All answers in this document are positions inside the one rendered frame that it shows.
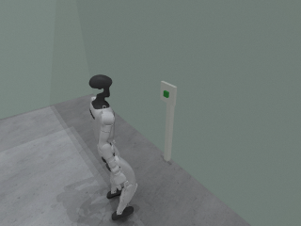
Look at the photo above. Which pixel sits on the left robot thigh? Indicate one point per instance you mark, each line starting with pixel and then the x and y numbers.
pixel 116 151

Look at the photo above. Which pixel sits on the robot right forearm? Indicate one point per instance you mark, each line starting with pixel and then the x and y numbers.
pixel 110 159

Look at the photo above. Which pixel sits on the left robot upper arm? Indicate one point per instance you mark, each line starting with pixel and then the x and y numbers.
pixel 92 98

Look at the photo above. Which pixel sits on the left robot shin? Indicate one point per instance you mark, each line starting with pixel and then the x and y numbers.
pixel 113 185

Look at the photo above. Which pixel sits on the button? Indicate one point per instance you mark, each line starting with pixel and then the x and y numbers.
pixel 166 94

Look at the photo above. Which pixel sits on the panel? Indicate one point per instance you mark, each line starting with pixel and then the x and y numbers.
pixel 170 108

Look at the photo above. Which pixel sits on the right robot upper arm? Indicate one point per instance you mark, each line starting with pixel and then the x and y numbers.
pixel 107 120

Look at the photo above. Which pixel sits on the right robot hand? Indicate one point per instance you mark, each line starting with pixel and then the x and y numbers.
pixel 119 179

